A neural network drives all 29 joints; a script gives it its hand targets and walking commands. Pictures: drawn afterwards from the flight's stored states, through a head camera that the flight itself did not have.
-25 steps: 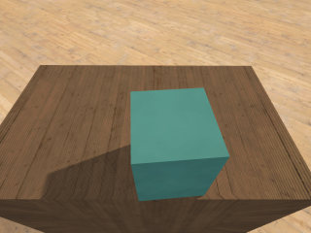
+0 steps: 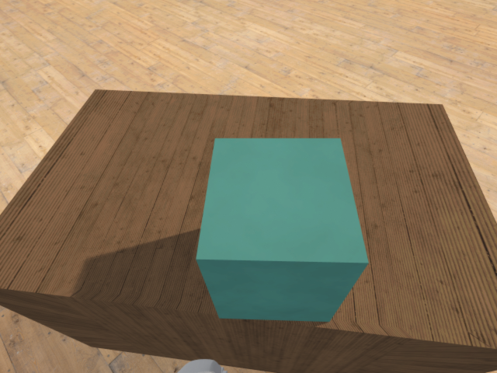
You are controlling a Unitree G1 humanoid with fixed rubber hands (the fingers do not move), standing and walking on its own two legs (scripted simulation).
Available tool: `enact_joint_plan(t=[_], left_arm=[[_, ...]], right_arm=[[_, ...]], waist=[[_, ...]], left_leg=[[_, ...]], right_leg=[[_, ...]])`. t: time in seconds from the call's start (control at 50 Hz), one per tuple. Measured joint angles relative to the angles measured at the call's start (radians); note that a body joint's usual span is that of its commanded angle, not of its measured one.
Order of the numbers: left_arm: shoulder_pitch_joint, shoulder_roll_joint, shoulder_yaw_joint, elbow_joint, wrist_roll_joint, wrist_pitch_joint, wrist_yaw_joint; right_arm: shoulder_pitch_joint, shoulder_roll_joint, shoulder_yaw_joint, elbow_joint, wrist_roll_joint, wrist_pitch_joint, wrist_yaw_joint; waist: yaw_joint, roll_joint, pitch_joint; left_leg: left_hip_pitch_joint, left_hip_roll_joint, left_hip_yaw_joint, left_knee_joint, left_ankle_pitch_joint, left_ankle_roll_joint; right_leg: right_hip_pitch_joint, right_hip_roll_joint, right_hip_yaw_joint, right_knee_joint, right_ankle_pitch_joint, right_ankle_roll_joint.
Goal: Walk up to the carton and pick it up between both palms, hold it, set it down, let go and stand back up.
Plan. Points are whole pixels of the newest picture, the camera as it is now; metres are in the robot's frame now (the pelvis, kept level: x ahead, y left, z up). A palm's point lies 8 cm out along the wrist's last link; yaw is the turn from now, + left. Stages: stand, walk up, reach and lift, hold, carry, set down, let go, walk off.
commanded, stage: walk up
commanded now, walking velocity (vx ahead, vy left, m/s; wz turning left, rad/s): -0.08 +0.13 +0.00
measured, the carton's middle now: (275, 235) +0.33 -0.04 +0.02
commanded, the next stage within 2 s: none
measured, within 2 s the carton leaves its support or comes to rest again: neither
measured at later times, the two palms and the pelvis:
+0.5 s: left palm out of the picture +0.11 +0.30 -0.14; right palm out of the picture +0.08 -0.23 -0.12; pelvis +0.02 +0.03 +0.00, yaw -3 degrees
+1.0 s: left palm out of the picture -0.02 +0.23 -0.13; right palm out of the picture +0.09 -0.25 -0.12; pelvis -0.03 -0.01 +0.01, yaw +1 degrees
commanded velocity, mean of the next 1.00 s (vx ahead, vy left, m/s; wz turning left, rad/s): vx -0.15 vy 0.00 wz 0.01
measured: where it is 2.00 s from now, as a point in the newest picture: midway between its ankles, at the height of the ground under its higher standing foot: outside the picture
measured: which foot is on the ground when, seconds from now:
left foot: up 0.00-0.22, down 0.24-0.64, up 0.66-1.00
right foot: down 0.00-0.26, up 0.28-0.58, down 0.60-1.00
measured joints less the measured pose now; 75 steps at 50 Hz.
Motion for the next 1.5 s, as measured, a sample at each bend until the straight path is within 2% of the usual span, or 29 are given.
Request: enact_joint_plan(t=[0.04, 0.1, 0.16, 0.22, 0.24, 0.26, 0.28, 0.3, 0.36, 0.44, 0.5, 0.56, 0.6, 0.64, 0.66, 0.7, 0.72, 0.74, 0.78, 0.82, 0.86, 0.9, 1.0, 1.02, 1.04, 1.08, 1.18, 1.34, 1.5], left_arm=[[0.029, -0.003, -0.005, 0.005, 0.001, -0.001, 0.001], [0.069, -0.006, -0.012, 0.021, 0.005, -0.004, -0.006], [0.086, -0.002, -0.014, 0.03, 0.018, -0.006, -0.015], [0.093, 0.019, -0.005, 0.02, 0.018, 0.001, -0.021], [0.095, 0.031, -0.002, 0.018, 0.012, 0.006, -0.024], [0.087, 0.05, 0.002, 0.017, 0.003, 0.013, -0.027], [0.078, 0.064, 0.004, 0.012, -0.008, 0.021, -0.028], [0.071, 0.075, 0.007, 0.004, -0.02, 0.032, -0.027], [0.02, 0.103, 0.03, -0.007, -0.028, 0.072, -0.029], [-0.078, 0.146, 0.052, -0.051, -0.017, 0.084, -0.041], [-0.153, 0.155, 0.053, -0.075, -0.01, 0.084, -0.041], [-0.208, 0.157, 0.049, -0.094, -0.019, 0.081, -0.04], [-0.229, 0.15, 0.045, -0.099, -0.028, 0.073, -0.04], [-0.25, 0.098, 0.04, -0.088, -0.029, 0.062, -0.041], [-0.242, 0.073, 0.032, -0.09, -0.028, 0.056, -0.044], [-0.197, 0.054, 0.029, -0.105, -0.016, 0.048, -0.05], [-0.175, 0.049, 0.028, -0.105, -0.009, 0.047, -0.049], [-0.156, 0.045, 0.025, -0.101, -0.004, 0.051, -0.045], [-0.135, 0.047, 0.021, -0.093, -0.003, 0.064, -0.038], [-0.123, 0.05, 0.021, -0.097, -0.002, 0.059, -0.038], [-0.104, 0.049, 0.019, -0.096, -0.002, 0.043, -0.037], [-0.08, 0.044, 0.011, -0.08, 0.0, 0.029, -0.035], [-0.031, 0.037, -0.001, -0.023, 0.011, 0.009, -0.05], [-0.029, 0.042, 0.0, -0.009, 0.008, 0.007, -0.053], [-0.028, 0.054, 0.002, 0.008, 0.003, 0.006, -0.055], [-0.006, 0.066, 0.0, 0.034, -0.015, 0.008, -0.053], [0.009, 0.04, -0.013, 0.094, -0.012, 0.017, -0.05], [-0.029, 0.012, -0.022, 0.143, -0.006, 0.014, -0.035], [-0.06, 0.012, -0.017, 0.162, -0.011, 0.02, -0.022]], right_arm=[[-0.049, -0.015, -0.011, -0.028, -0.003, 0.003, 0.009], [-0.128, -0.027, -0.017, -0.069, 0.006, -0.003, 0.013], [-0.186, -0.023, -0.008, -0.098, 0.017, -0.014, 0.019], [-0.183, -0.01, 0.001, -0.095, 0.021, -0.01, 0.019], [-0.173, -0.005, 0.003, -0.089, 0.022, -0.019, 0.023], [-0.169, 0.011, 0.001, -0.08, 0.019, -0.029, 0.025], [-0.164, 0.021, 0.001, -0.08, 0.015, -0.039, 0.026], [-0.157, 0.027, 0.003, -0.083, 0.012, -0.048, 0.022], [-0.127, 0.028, 0.006, -0.085, 0.006, -0.055, 0.011], [-0.106, 0.017, 0.012, -0.089, 0.008, -0.049, -0.001], [-0.118, 0.0, 0.011, -0.095, 0.006, -0.062, 0.002], [-0.126, -0.013, 0.007, -0.104, -0.002, -0.07, 0.001], [-0.13, -0.025, 0.002, -0.109, -0.007, -0.067, 0.001], [-0.134, -0.066, -0.004, -0.1, -0.004, -0.054, 0.005], [-0.124, -0.081, -0.005, -0.093, 0.002, -0.044, 0.006], [-0.103, -0.077, -0.001, -0.087, 0.01, -0.013, 0.002], [-0.098, -0.074, -0.001, -0.085, 0.014, -0.002, 0.005], [-0.097, -0.071, -0.003, -0.081, 0.019, 0.002, 0.012], [-0.085, -0.067, -0.005, -0.073, 0.024, 0.0, 0.03], [-0.081, -0.067, -0.005, -0.061, 0.021, 0.004, 0.036], [-0.104, -0.074, -0.009, -0.051, 0.019, 0.008, 0.037], [-0.142, -0.08, -0.007, -0.053, 0.019, 0.005, 0.037], [-0.198, -0.049, 0.015, -0.06, 0.023, -0.013, 0.022], [-0.204, -0.03, 0.017, -0.053, 0.023, -0.02, 0.017], [-0.208, -0.001, 0.021, -0.042, 0.02, -0.027, 0.013], [-0.191, 0.041, 0.034, -0.03, 0.02, -0.042, 0.012], [-0.142, 0.068, 0.04, 0.004, 0.026, -0.05, 0.014], [-0.079, 0.052, 0.037, 0.051, 0.031, -0.07, 0.006], [0.006, 0.031, 0.04, 0.107, 0.022, -0.084, 0.0]], waist=[[0.021, 0.003, 0.011], [0.034, 0.004, 0.035], [0.031, 0.005, 0.062], [0.03, -0.018, 0.085], [0.03, -0.033, 0.091], [0.039, -0.072, 0.112], [0.051, -0.097, 0.126], [0.054, -0.108, 0.133], [0.015, -0.104, 0.118], [-0.019, -0.115, 0.081], [-0.052, -0.091, 0.074], [-0.071, -0.062, 0.073], [-0.079, -0.037, 0.079], [-0.114, 0.07, 0.123], [-0.125, 0.104, 0.123], [-0.096, 0.081, 0.085], [-0.079, 0.062, 0.071], [-0.076, 0.047, 0.058], [-0.086, 0.02, 0.031], [-0.071, 0.003, 0.016], [-0.041, -0.001, 0.014], [-0.024, 0.007, 0.015], [-0.002, 0.008, 0.008], [0.007, -0.012, 0.016], [0.024, -0.055, 0.028], [0.042, -0.107, 0.014], [0.037, -0.082, -0.031], [-0.007, -0.014, -0.053], [-0.03, -0.019, -0.041]], left_leg=[[-0.05, 0.012, -0.018, 0.043, 0.055, -0.013], [-0.082, 0.035, -0.047, -0.041, 0.142, -0.018], [-0.064, 0.066, -0.049, -0.279, 0.199, -0.012], [-0.007, 0.075, -0.023, -0.543, 0.243, 0.005], [0.02, 0.072, -0.011, -0.622, 0.329, 0.014], [0.033, 0.058, 0.008, -0.628, 0.356, 0.02], [0.036, 0.057, 0.027, -0.611, 0.338, 0.024], [0.038, 0.068, 0.039, -0.591, 0.31, 0.027], [0.044, 0.1, 0.034, -0.58, 0.278, 0.029], [0.038, 0.104, 0.052, -0.634, 0.314, 0.023], [0.012, 0.108, 0.054, -0.651, 0.339, 0.02], [-0.021, 0.113, 0.061, -0.648, 0.357, 0.01], [-0.042, 0.118, 0.064, -0.627, 0.361, -0.002], [-0.044, 0.154, -0.001, -0.604, 0.365, -0.011], [-0.045, 0.153, -0.02, -0.584, 0.317, -0.004], [-0.059, 0.102, -0.016, -0.445, 0.128, 0.006], [-0.063, 0.076, -0.015, -0.351, 0.067, 0.008], [-0.068, 0.053, -0.015, -0.264, 0.028, 0.012], [-0.076, 0.019, -0.014, -0.14, 0.0, 0.015], [-0.063, 0.011, -0.014, -0.093, 0.018, 0.009], [-0.028, 0.019, -0.028, -0.123, 0.056, 0.003], [0.013, 0.032, -0.048, -0.213, 0.096, 0.004], [0.169, 0.062, -0.04, -0.635, 0.139, 0.012], [0.205, 0.056, -0.032, -0.715, 0.222, 0.023], [0.239, 0.039, -0.011, -0.755, 0.259, 0.035], [0.282, 0.021, 0.015, -0.809, 0.276, 0.05], [0.336, 0.029, 0.022, -0.839, 0.27, 0.066], [0.37, 0.012, 0.032, -0.87, 0.285, 0.09], [0.368, -0.012, 0.04, -0.894, 0.303, 0.106]], right_leg=[[0.012, -0.003, 0.002, -0.029, 0.015, 0.005], [0.024, -0.004, 0.008, -0.068, 0.036, 0.014], [0.032, 0.002, -0.006, -0.094, 0.046, 0.026], [0.027, 0.003, -0.023, -0.067, 0.021, 0.042], [0.021, -0.003, -0.024, -0.039, 0.002, 0.049], [0.004, -0.028, -0.007, 0.015, -0.012, 0.052], [-0.035, -0.03, 0.035, 0.109, -0.046, 0.054], [-0.08, -0.008, 0.082, 0.222, -0.097, 0.054], [-0.183, 0.08, 0.161, 0.48, -0.162, 0.058], [-0.239, 0.107, 0.231, 0.576, -0.099, 0.073], [-0.213, 0.103, 0.25, 0.442, -0.087, 0.086], [-0.168, 0.097, 0.273, 0.21, -0.084, 0.085], [-0.117, 0.095, 0.275, 0.015, -0.001, 0.073], [-0.055, 0.144, 0.218, -0.068, 0.083, 0.027], [-0.034, 0.153, 0.198, -0.098, 0.097, 0.015], [-0.047, 0.125, 0.222, -0.097, 0.099, 0.002], [-0.048, 0.111, 0.239, -0.101, 0.102, -0.002], [-0.044, 0.099, 0.244, -0.112, 0.108, -0.004], [-0.038, 0.073, 0.22, -0.128, 0.114, -0.006], [-0.039, 0.063, 0.199, -0.131, 0.117, -0.007], [-0.046, 0.077, 0.198, -0.133, 0.124, -0.011], [-0.053, 0.103, 0.194, -0.138, 0.136, -0.017], [-0.054, 0.156, 0.161, -0.148, 0.149, -0.019], [-0.051, 0.153, 0.163, -0.139, 0.145, -0.016], [-0.041, 0.136, 0.182, -0.132, 0.142, -0.012], [-0.023, 0.12, 0.209, -0.148, 0.139, -0.008], [0.056, 0.124, 0.21, -0.247, 0.2, 0.014], [0.1, 0.108, 0.22, -0.301, 0.225, 0.043], [0.086, 0.085, 0.229, -0.302, 0.233, 0.061]])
